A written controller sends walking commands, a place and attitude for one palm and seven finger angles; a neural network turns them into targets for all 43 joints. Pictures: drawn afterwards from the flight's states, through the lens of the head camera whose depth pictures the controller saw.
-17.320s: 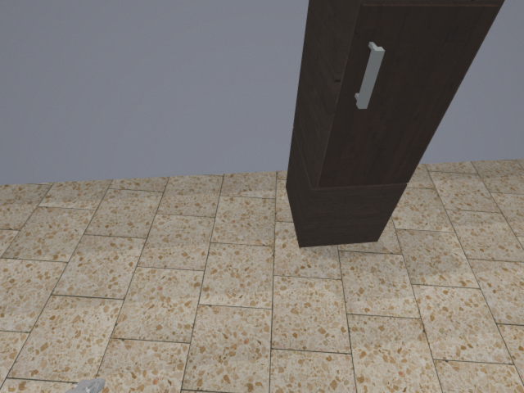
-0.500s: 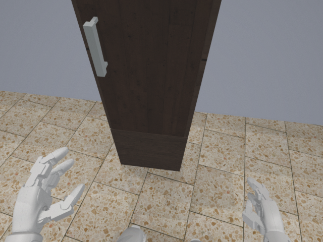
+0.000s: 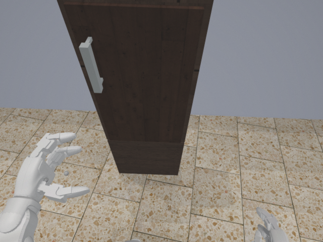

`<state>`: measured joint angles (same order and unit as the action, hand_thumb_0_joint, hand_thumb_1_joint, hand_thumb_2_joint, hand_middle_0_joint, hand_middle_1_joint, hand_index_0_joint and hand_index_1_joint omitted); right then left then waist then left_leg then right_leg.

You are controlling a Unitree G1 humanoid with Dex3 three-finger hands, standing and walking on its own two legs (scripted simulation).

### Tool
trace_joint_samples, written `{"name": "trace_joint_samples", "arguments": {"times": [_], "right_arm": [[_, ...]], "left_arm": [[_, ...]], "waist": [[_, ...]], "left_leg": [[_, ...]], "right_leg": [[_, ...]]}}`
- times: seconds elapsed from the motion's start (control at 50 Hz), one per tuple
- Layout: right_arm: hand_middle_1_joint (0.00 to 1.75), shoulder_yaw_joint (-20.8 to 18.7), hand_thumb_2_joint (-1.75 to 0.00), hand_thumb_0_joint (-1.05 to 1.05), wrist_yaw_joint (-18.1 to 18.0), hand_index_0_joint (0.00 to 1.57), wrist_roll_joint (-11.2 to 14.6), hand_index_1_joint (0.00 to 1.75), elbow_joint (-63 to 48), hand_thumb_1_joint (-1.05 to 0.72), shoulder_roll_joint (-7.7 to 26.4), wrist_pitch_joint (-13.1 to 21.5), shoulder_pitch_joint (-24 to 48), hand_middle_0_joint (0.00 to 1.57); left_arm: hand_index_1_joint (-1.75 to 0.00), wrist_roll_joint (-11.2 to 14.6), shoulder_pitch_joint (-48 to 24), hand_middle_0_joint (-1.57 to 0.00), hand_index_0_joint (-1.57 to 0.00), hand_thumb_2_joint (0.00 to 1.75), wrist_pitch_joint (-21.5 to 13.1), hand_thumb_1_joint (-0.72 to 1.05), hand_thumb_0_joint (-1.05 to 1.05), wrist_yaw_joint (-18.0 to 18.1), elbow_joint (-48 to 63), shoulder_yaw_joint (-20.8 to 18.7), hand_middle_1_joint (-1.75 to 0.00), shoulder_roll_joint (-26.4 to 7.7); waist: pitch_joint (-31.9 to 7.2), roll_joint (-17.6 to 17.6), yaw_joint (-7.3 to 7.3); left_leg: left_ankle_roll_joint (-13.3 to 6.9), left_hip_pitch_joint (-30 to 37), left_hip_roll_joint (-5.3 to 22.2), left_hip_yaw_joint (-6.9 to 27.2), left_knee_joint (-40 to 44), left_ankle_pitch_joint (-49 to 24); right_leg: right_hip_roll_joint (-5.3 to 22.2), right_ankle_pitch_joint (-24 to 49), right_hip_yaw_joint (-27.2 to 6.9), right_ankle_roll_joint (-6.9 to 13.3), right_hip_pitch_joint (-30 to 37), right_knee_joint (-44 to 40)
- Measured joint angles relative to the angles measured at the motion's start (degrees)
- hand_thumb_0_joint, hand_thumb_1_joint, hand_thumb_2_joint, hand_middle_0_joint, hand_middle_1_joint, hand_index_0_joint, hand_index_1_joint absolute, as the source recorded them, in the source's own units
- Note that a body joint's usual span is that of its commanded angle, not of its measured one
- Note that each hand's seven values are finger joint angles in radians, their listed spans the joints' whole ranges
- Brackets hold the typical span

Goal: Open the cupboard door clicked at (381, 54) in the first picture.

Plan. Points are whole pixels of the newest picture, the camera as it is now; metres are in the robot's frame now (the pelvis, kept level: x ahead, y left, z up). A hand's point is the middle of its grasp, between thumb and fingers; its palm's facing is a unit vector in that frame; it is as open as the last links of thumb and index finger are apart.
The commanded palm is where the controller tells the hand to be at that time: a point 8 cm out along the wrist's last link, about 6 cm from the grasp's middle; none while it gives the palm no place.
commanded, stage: raise the hand with hooked fingers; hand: left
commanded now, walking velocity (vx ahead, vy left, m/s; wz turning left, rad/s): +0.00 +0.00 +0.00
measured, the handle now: (94, 66) +0.55 +0.24 +0.13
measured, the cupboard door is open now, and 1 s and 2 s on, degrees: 0 0 0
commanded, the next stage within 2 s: move the hooked fingers beside the handle in 1.02 s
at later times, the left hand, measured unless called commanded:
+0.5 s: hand (28, 133) +0.29 +0.30 +0.15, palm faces +0.11 -0.99 -0.05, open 14.0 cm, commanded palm +0.26 +0.33 +0.15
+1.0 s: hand (48, 130) +0.30 +0.26 +0.15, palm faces +0.09 -1.00 -0.04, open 14.0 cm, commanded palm +0.27 +0.30 +0.15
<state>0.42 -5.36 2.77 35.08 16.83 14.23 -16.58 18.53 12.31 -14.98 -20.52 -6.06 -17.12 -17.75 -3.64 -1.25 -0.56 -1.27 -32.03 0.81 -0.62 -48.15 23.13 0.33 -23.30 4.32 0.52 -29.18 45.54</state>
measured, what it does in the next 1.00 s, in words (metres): stands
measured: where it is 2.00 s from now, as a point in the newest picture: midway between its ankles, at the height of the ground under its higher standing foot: outside the picture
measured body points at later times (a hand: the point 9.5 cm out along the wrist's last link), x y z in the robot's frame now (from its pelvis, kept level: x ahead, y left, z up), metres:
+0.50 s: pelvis +0.01 +0.01 +0.02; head +0.01 +0.02 +0.47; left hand +0.28 +0.35 +0.15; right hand +0.18 -0.21 -0.05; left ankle +0.01 +0.10 -0.70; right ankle +0.00 -0.12 -0.70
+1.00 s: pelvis +0.01 -0.02 +0.02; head +0.01 -0.03 +0.47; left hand +0.29 +0.31 +0.15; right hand +0.17 -0.26 -0.05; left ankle +0.01 +0.10 -0.70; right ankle +0.00 -0.12 -0.70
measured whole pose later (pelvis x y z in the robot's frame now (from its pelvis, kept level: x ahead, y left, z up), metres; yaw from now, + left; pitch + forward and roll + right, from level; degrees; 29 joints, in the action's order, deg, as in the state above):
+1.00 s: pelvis +0.01 -0.02 +0.02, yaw +0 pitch +2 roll -1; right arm 3.3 -6.6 3.3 35.3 15.7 12.2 -15.1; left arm 18.3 -5.4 -3.2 -24.7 -18.3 -25.4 -23.7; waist -2.5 -2.0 -1.5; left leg 0.0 -18.8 1.3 -0.8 -35.2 18.0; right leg -0.7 -18.7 4.1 1.7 -16.7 33.6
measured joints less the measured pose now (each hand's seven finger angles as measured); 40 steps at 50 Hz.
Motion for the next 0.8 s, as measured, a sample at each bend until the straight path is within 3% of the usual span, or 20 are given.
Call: {"name": "trace_joint_samples", "arguments": {"times": [0.18, 0.36, 0.5, 0.62, 0.7, 0.8], "right_arm": [[0.3, 2.4, -0.9, 0.01, 0.0, 0.2, -0.1, 0.3, -1.9, -0.9, -2.6, 0.6, 2.6, 0.2], [0.3, 4.4, -0.9, 0.01, -0.3, 0.2, 0.1, 0.3, -2.0, -0.9, -3.1, -1.1, 3.2, 0.2], [0.3, 4.7, -0.9, 0.01, -1.0, 0.2, 0.2, 0.3, -0.6, -0.9, -2.7, -1.6, 2.2, 0.2], [0.3, 4.2, -0.9, 0.01, -1.4, 0.2, 0.7, 0.3, -0.2, -0.9, -1.5, -2.2, 1.3, 0.2], [0.3, 3.5, -0.9, 0.01, -1.0, 0.2, 0.7, 0.3, -0.6, -0.9, -0.9, -2.4, 0.8, 0.2], [0.3, 2.9, -0.9, 0.01, -0.8, 0.2, 0.3, 0.3, -0.5, -0.9, -0.9, -2.3, 0.6, 0.2]], "left_arm": [[-1.11, 0.2, -6.6, -0.29, -0.29, 0.35, 4.0, -0.37, -0.01, 1.4, -1.0, -3.3, -1.12, -2.1], [-1.18, -0.7, -12.2, -0.3, -0.3, 0.31, 11.8, -0.48, -0.01, -2.2, -5.2, -4.3, -1.19, -4.5], [-1.19, -0.5, -17.6, -0.3, -0.3, 0.3, 11.8, -0.5, -0.02, -2.8, -8.4, -7.5, -1.2, -6.6], [-1.2, -0.4, -20.4, -0.3, -0.3, 0.3, 14.5, -0.5, -0.02, -5.1, -12.4, -8.0, -1.2, -8.5], [-1.2, 0.0, -18.6, -0.3, -0.3, 0.3, 14.9, -0.5, -0.02, -5.8, -12.3, -7.8, -1.2, -7.8], [-1.2, -0.3, -17.5, -0.3, -0.3, 0.3, 13.1, -0.5, -0.02, -4.2, -11.3, -8.5, -1.2, -6.1]], "waist": [[-0.2, 0.6, -0.93], [0.6, -0.4, -1.98], [1.6, 0.0, -2.03], [1.5, -0.4, -1.25], [1.2, -0.5, -0.77], [1.5, 0.1, -0.81]], "left_leg": [[-0.7, 5.2, -0.6, -0.4, 3.9, -1.1], [-1.1, 8.7, -1.2, -0.4, 7.4, -2.7], [-0.8, 10.9, -1.1, -0.1, 9.9, -3.9], [-0.5, 12.0, -0.9, -0.2, 11.8, -4.8], [-0.2, 12.4, -0.6, -0.6, 12.5, -5.0], [0.4, 12.7, -0.1, -0.7, 12.7, -5.0]], "right_leg": [[0.5, 1.6, -0.4, -0.8, 5.5, -4.6], [0.9, 3.3, -0.4, -1.2, 9.1, -8.4], [0.6, 4.4, -0.1, -0.9, 11.4, -10.8], [0.4, 5.1, -0.2, -0.5, 12.2, -12.3], [0.1, 5.2, -0.6, -0.3, 12.1, -12.4], [-0.4, 5.0, -0.7, 0.3, 12.1, -12.2]]}}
